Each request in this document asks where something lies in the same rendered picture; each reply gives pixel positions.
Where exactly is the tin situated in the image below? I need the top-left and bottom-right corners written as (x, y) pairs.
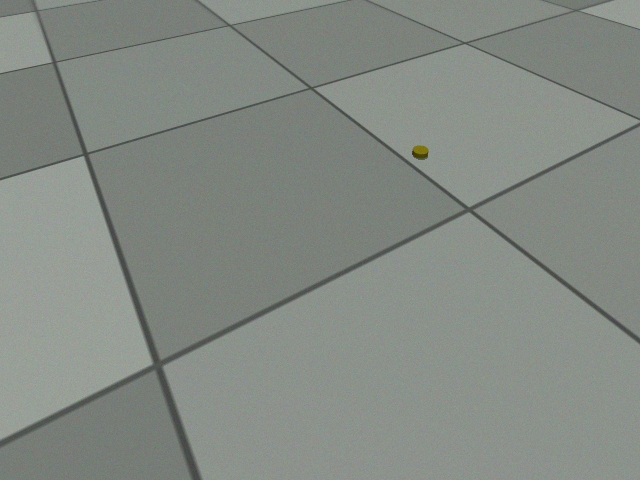
top-left (412, 145), bottom-right (429, 158)

